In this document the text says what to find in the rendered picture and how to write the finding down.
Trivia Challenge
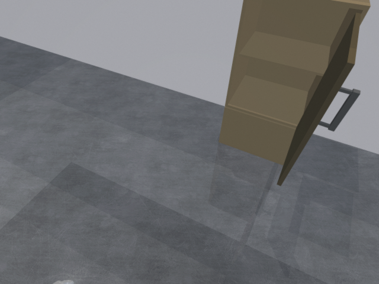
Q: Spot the handle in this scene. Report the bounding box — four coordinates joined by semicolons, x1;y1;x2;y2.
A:
318;87;361;131

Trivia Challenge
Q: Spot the cupboard door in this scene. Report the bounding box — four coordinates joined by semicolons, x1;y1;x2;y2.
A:
277;13;361;186

